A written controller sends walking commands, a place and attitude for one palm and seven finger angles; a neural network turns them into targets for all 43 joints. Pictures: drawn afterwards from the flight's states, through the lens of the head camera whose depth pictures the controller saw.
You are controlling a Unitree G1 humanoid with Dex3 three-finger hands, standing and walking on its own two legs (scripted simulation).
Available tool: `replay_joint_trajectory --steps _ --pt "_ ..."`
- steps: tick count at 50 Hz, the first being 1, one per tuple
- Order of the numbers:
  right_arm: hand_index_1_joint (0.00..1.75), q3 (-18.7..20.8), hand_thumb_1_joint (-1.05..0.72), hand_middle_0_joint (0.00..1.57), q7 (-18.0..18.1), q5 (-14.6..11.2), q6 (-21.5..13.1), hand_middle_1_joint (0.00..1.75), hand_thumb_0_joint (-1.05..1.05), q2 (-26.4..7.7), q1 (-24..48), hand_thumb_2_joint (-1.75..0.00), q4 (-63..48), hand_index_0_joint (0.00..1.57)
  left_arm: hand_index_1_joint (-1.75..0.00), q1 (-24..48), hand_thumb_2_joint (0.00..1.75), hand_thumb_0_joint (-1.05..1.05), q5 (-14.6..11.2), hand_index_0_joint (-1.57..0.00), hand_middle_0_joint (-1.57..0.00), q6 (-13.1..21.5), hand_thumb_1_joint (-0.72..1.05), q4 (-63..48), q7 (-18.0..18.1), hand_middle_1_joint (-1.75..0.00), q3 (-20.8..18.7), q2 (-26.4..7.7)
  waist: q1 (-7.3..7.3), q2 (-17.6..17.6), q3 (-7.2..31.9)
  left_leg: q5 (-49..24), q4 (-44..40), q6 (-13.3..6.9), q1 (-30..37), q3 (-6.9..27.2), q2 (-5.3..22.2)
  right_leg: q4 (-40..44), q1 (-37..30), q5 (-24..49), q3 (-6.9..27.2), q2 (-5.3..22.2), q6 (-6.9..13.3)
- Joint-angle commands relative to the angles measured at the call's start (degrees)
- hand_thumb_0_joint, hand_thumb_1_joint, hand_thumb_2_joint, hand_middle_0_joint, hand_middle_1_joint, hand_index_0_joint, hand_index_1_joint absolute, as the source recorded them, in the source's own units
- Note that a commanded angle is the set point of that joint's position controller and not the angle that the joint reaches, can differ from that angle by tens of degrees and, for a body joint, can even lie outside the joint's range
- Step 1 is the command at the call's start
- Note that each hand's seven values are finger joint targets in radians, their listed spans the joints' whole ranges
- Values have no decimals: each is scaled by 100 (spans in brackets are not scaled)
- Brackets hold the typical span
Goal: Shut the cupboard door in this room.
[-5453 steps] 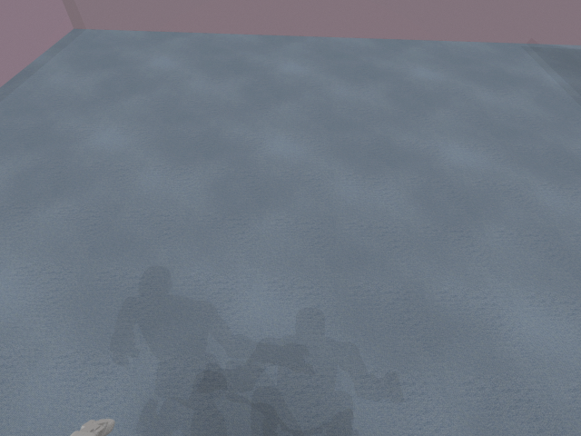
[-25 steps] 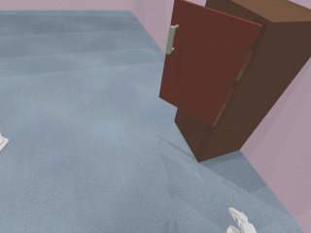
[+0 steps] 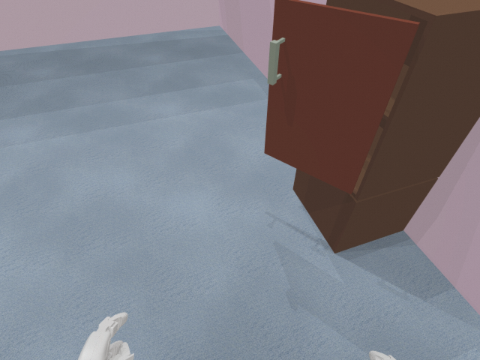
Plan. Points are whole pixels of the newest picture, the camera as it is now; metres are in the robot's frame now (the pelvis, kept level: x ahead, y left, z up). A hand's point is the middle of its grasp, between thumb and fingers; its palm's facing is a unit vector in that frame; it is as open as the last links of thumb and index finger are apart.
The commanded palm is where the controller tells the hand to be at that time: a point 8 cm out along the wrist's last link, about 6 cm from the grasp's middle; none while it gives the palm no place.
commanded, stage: let the arm hang, fingers relaxed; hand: left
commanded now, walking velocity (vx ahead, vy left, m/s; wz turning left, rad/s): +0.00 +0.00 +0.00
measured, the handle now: (276, 61) +0.96 -0.10 +0.09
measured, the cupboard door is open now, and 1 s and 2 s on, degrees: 33 33 33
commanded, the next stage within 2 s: look to check the result in 0.90 s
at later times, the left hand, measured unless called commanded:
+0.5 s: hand out of the picture -0.04 +0.16 -0.14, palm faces +0.02 -0.98 -0.18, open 7.3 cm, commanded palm none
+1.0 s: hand out of the picture -0.04 +0.14 -0.14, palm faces +0.03 -0.99 -0.15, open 7.4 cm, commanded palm none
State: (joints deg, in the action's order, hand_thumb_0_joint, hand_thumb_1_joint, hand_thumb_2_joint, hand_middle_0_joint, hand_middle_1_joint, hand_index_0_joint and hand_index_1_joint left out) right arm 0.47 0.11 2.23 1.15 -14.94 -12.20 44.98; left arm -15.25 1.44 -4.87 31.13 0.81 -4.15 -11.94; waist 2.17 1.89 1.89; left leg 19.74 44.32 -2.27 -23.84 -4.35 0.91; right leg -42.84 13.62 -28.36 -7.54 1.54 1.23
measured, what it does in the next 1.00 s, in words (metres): stands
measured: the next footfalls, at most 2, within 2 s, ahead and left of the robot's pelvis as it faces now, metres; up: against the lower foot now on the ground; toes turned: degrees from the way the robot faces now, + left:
none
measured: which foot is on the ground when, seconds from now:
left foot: down 0.00-1.00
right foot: down 0.00-1.00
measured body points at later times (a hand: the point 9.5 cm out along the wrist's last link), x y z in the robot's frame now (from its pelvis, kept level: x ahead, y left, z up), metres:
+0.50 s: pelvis +0.02 +0.00 +0.03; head +0.03 -0.01 +0.48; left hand -0.04 +0.21 -0.13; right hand -0.02 -0.20 -0.14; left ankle +0.04 +0.10 -0.71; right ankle -0.05 -0.09 -0.71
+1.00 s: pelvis +0.01 +0.00 +0.03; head +0.02 +0.00 +0.48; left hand -0.04 +0.19 -0.13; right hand -0.03 -0.20 -0.13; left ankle +0.04 +0.10 -0.71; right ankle -0.05 -0.09 -0.71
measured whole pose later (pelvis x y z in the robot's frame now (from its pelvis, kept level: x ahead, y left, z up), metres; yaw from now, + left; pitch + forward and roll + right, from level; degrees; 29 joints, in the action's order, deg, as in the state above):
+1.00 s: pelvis +0.01 +0.00 +0.03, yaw -2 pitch -2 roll +0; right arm 0.0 2.7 0.7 0.2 -5.2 -18.7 66.8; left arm -22.6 0.5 0.7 67.5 3.2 0.0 -4.5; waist 0.2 -0.2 -1.8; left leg 11.5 24.7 -1.7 -11.1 -6.5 0.7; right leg -22.1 1.8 -18.3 -5.5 0.2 1.4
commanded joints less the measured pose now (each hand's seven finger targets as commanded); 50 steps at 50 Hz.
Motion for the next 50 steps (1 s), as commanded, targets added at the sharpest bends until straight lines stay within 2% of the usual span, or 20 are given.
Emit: replay_joint_trajectory --steps 1,2,3,4,5,6,9,14,19,34,44,48,50 --pt "30 54 -90 20 103 -10 -106 30 0 -422 170 -90 -99 20 -30 -235 90 0 -47 -20 -20 417 90 806 -5 -30 57 -728 -188 -372 -380 -1483 -1303 32 316 653 413 1894 -61 1409 1070 675 258" --pt "30 19 -90 20 100 -34 -91 30 0 -316 95 -90 95 20 -30 -224 90 0 -74 -20 -20 470 90 1172 11 -30 103 -792 -130 -268 -352 -1659 -1184 113 687 492 340 2101 31 1731 1134 814 356" --pt "30 0 -90 20 116 -44 -95 30 0 -148 -45 -90 312 20 -30 -232 90 0 -92 -20 -20 507 90 1507 20 -30 138 -664 -70 28 -274 -1741 -1245 135 939 422 344 2159 18 1954 1123 833 391" --pt "30 24 -90 20 144 -19 -116 30 0 -2 -166 -90 461 20 -30 -364 90 0 -66 -20 -20 536 90 1696 51 -30 72 -375 -69 537 -75 -1958 -1400 113 1147 466 414 2086 -165 2293 1000 753 349" --pt "30 30 -90 20 171 -26 -137 30 0 42 -288 -90 605 20 -30 -447 90 0 -79 -20 -20 543 90 1875 68 -30 72 -326 -99 875 148 -2246 -1527 70 1283 543 477 1999 -421 2552 889 658 281" --pt "30 30 -90 20 193 -55 -154 30 0 37 -357 -90 746 20 -30 -515 90 0 -96 -20 -20 546 90 2062 73 -30 107 -362 -137 961 255 -2494 -1586 41 1333 568 519 1995 -622 2740 814 615 234" --pt "30 52 -90 20 248 -112 -144 30 0 2 -548 -90 1061 20 -30 -642 90 0 -91 -20 -20 547 90 2515 88 -30 203 -287 -125 239 236 -2716 -1641 15 1579 519 594 2165 -715 3135 709 573 185" --pt "30 40 -90 20 280 -154 -106 30 0 112 -756 -90 1535 20 -30 -857 90 0 -95 -20 -20 519 90 3076 122 -30 292 -139 -136 -236 -316 -2330 -1949 -5 1542 456 607 2410 -619 2753 632 530 158" --pt "30 2 -90 20 270 -162 -87 30 0 258 -834 -90 1854 20 -30 -1067 90 0 -114 -20 -20 524 90 3437 159 -30 362 13 -156 -429 -659 -1848 -2206 -24 1511 468 571 2613 -492 2136 683 522 149" --pt "30 -21 -90 20 286 -152 -106 30 0 581 -1062 -90 2150 20 -30 -1390 90 0 -109 -20 -20 552 90 3696 223 -30 366 314 -187 -215 -1005 -1550 -2382 -39 1401 442 509 2661 -347 1837 767 509 151" --pt "30 -18 -90 20 294 -151 -111 30 0 582 -1130 -90 2134 20 -30 -1453 90 0 -104 -20 -20 569 90 3691 233 -30 366 360 -175 -177 -1003 -1606 -2344 -40 1416 433 517 2663 -347 1924 798 501 142" --pt "30 -8 -90 20 289 -157 -112 30 0 569 -1139 -90 2116 20 -30 -1468 90 0 -100 -20 -20 575 90 3693 237 -30 370 346 -168 -277 -948 -1689 -2338 -52 1481 434 533 2652 -361 1999 787 502 133" --pt "30 -13 -90 20 288 -157 -102 30 0 565 -1148 -90 2125 20 -30 -1457 90 0 -105 -20 -20 571 90 3696 236 -30 378 333 -170 -221 -1034 -1605 -2359 -45 1453 429 524 2668 -314 1924 794 503 132"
